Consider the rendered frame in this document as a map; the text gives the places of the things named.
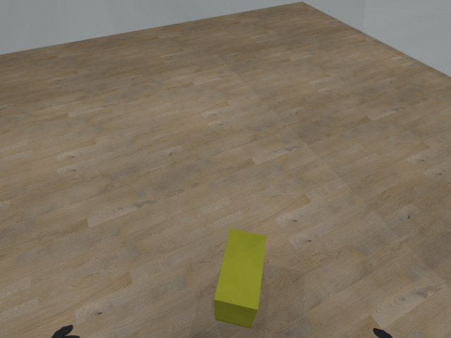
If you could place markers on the carton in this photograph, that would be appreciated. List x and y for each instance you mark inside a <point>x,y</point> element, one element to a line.
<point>237,294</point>

